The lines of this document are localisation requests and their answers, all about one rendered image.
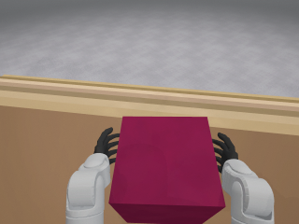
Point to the carton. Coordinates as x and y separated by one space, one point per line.
166 171

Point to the robot right hand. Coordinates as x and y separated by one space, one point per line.
227 152

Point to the right robot forearm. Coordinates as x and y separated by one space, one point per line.
252 199

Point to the left robot forearm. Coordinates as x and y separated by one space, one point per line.
85 192

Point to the robot left hand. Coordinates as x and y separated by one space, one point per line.
103 144

